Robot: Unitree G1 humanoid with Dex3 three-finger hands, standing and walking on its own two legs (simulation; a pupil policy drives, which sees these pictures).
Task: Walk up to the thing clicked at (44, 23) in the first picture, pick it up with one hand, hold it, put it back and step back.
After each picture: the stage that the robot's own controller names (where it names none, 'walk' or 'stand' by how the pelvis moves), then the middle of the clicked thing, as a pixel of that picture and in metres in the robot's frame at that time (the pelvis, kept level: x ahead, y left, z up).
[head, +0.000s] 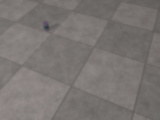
stand; (46, 26) +1.67 +0.49 -0.72
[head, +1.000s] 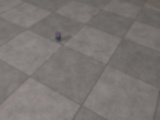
walk; (58, 37) +1.56 +0.23 -0.69
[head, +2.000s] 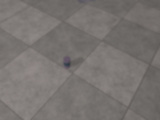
walk; (67, 62) +1.00 +0.13 -0.70
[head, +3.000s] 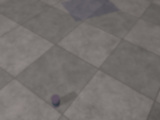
walk; (55, 101) +0.62 +0.19 -0.71
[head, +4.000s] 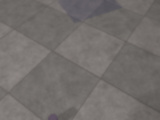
stand; out of the picture +0.41 +0.21 -0.71
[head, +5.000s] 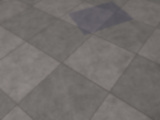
stand; out of the picture +0.36 +0.21 -0.72
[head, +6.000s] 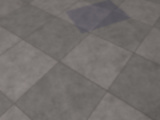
stand; out of the picture +0.36 +0.20 -0.72
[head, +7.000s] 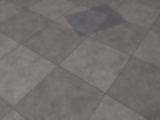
stand; out of the picture +0.36 +0.21 -0.72
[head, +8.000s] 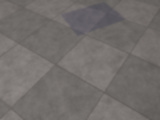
stand; out of the picture +0.35 +0.22 -0.72
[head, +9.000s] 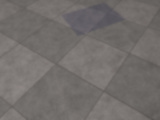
stand; out of the picture +0.37 +0.23 -0.73
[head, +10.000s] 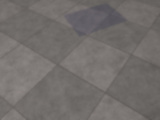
stand; out of the picture +0.36 +0.22 -0.73
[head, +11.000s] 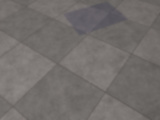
stand; out of the picture +0.36 +0.22 -0.73
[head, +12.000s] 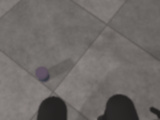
go down; (43, 75) +0.44 +0.20 -0.45
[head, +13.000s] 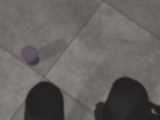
go down; (31, 56) +0.47 +0.21 -0.32
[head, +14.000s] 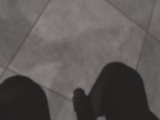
close in; out of the picture +0.46 +0.24 -0.25
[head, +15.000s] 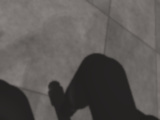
close; out of the picture +0.45 +0.27 -0.23
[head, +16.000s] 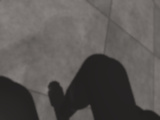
lift; out of the picture +0.43 +0.25 -0.24
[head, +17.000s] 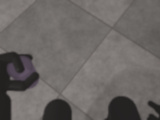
lift; (25, 73) +0.35 +0.20 -0.03
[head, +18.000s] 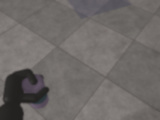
hold; (36, 92) +0.32 +0.18 -0.02
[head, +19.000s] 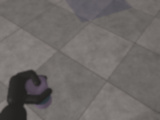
hold; (40, 93) +0.32 +0.17 -0.01
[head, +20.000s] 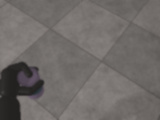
crouch; (32, 84) +0.35 +0.19 -0.06
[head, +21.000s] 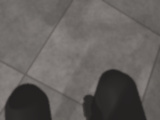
lower; out of the picture +0.50 +0.26 -0.10
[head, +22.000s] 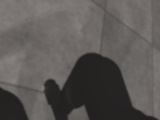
lower; out of the picture +0.46 +0.28 -0.24
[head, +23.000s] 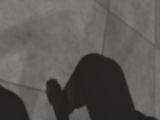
lower; out of the picture +0.46 +0.28 -0.24
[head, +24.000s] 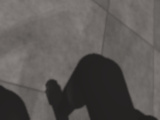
lower; out of the picture +0.46 +0.28 -0.24
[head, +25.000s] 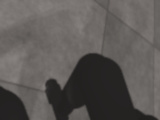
lower; out of the picture +0.46 +0.28 -0.24
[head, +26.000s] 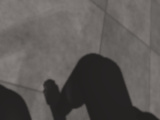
open; out of the picture +0.46 +0.26 -0.25
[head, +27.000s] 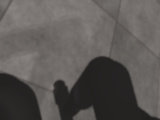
stand; out of the picture +0.46 +0.26 -0.25
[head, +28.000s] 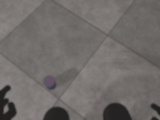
walk; (50, 83) +0.44 +0.19 -0.51
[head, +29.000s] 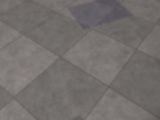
stand; out of the picture +0.39 +0.18 -0.66
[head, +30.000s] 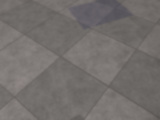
stand; out of the picture +0.40 +0.19 -0.67
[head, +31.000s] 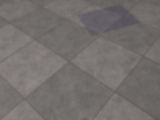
stand; out of the picture +0.42 +0.17 -0.72
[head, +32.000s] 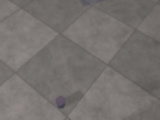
walk; (60, 102) +0.46 +0.12 -0.71
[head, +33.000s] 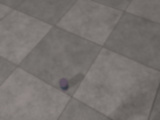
walk; (64, 84) +0.61 +0.17 -0.69
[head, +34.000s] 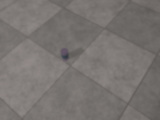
walk; (64, 54) +0.92 +0.21 -0.69
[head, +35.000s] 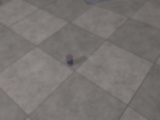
stand; (69, 60) +1.06 +0.19 -0.70
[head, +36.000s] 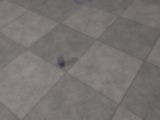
stand; (61, 62) +1.04 +0.24 -0.72
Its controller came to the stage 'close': yes
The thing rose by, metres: 0.71
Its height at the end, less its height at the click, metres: +0.00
